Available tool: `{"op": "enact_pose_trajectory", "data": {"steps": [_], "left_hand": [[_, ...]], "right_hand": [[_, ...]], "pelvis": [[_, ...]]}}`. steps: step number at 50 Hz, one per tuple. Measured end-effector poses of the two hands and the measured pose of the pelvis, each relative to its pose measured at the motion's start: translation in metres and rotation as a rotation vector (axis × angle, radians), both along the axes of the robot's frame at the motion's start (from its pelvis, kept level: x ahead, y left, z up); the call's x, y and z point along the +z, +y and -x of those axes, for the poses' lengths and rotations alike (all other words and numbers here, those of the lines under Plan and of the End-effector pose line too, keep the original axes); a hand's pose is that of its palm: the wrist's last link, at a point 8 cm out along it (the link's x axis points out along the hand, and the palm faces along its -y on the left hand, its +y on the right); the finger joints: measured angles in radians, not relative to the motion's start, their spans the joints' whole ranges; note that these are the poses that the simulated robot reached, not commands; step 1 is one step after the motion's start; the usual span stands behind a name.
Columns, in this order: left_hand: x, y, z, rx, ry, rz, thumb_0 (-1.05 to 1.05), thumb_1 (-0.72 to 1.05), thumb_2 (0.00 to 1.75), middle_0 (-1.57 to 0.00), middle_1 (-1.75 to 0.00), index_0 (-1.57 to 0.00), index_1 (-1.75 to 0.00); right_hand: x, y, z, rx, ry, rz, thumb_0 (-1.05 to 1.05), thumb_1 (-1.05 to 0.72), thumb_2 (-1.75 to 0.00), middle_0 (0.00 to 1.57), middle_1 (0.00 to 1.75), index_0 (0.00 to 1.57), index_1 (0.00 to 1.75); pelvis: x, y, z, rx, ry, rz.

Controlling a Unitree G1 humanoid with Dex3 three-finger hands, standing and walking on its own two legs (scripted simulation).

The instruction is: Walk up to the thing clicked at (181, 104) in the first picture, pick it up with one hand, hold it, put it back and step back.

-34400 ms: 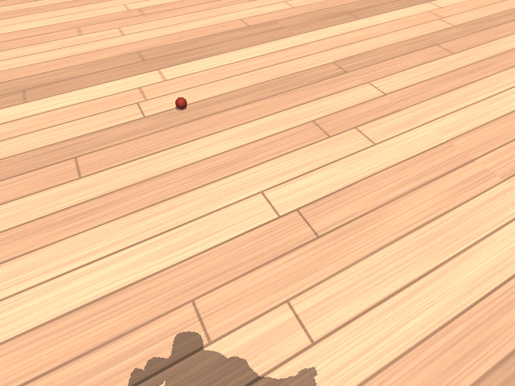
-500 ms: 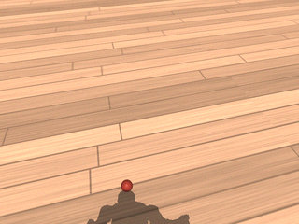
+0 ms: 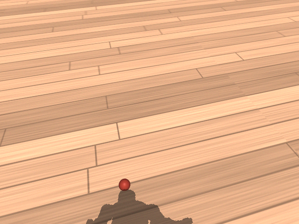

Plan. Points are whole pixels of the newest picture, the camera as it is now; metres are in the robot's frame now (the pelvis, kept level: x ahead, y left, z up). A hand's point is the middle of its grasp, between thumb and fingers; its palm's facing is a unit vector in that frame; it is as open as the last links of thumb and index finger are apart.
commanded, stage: stand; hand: left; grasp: from above
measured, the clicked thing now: (124, 184) +0.49 +0.20 -0.74
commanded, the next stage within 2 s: step back in 1.32 s
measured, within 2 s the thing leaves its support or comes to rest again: neither
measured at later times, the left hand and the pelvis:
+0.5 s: hand out of the picture +0.09 +0.23 -0.16, palm faces +0.02 -0.94 -0.34, open 7.4 cm; pelvis +0.02 -0.01 +0.00, yaw +0 degrees
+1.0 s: hand out of the picture +0.09 +0.24 -0.15, palm faces +0.02 -0.94 -0.34, open 7.4 cm; pelvis +0.01 -0.01 +0.00, yaw +0 degrees
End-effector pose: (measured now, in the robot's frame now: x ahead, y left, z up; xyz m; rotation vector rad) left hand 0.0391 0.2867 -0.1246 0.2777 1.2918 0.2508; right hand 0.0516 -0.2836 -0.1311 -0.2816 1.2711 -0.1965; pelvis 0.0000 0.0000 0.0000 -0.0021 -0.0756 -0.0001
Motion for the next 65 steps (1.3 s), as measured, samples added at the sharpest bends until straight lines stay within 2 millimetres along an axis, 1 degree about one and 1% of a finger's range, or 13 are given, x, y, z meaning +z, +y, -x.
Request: {"op": "enact_pose_trajectory", "data": {"steps": [11,27,36,44,58,65], "left_hand": [[0.001,-0.006,-0.014,-0.007,0.003,0.003,0.00,0.91,0.89,-0.20,-0.30,-0.20,-0.30],[0.005,-0.010,-0.049,-0.017,-0.045,0.003,0.00,0.91,0.89,-0.20,-0.30,-0.20,-0.30],[0.008,-0.009,-0.058,-0.023,-0.072,-0.001,0.00,0.91,0.89,-0.20,-0.30,-0.20,-0.30],[0.008,-0.008,-0.054,-0.030,-0.085,-0.003,0.00,0.91,0.89,-0.20,-0.30,-0.20,-0.30],[0.005,-0.006,-0.030,-0.033,-0.030,0.000,0.00,0.91,0.89,-0.20,-0.30,-0.20,-0.29],[0.006,-0.006,-0.028,-0.039,-0.027,-0.002,0.00,0.91,0.89,-0.20,-0.30,-0.20,-0.29]], "right_hand": [[-0.001,-0.004,-0.009,0.007,0.011,-0.006,0.00,-0.90,-0.90,0.20,0.30,0.21,0.30],[0.003,-0.011,-0.039,0.020,-0.027,0.006,0.00,-0.90,-0.90,0.20,0.30,0.21,0.30],[0.006,-0.015,-0.048,0.023,-0.056,0.015,0.00,-0.90,-0.90,0.20,0.30,0.21,0.30],[0.009,-0.017,-0.044,0.019,-0.070,0.017,0.00,-0.90,-0.90,0.20,0.30,0.21,0.30],[0.007,-0.019,-0.018,0.007,-0.019,0.013,0.00,-0.90,-0.90,0.20,0.30,0.21,0.30],[0.005,-0.019,-0.014,0.006,-0.007,0.009,0.00,-0.90,-0.90,0.20,0.30,0.21,0.30]], "pelvis": [[0.000,-0.006,-0.008,0.001,0.016,0.001],[0.001,-0.009,-0.023,-0.001,0.026,0.000],[0.002,-0.010,-0.025,-0.003,0.022,0.000],[0.002,-0.011,-0.020,-0.003,0.012,0.000],[0.002,-0.011,-0.012,-0.008,0.016,-0.001],[0.002,-0.012,-0.011,-0.008,0.019,-0.002]]}}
